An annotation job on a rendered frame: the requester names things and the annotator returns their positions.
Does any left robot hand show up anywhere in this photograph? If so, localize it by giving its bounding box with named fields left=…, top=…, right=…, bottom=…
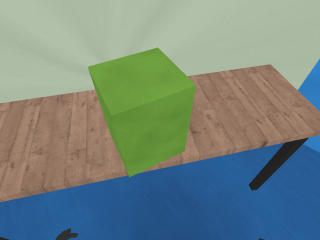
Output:
left=56, top=228, right=78, bottom=240

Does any table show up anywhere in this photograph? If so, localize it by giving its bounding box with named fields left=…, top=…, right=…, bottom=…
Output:
left=0, top=64, right=320, bottom=240

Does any carton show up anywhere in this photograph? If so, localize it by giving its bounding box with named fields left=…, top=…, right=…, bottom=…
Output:
left=88, top=47, right=196, bottom=177

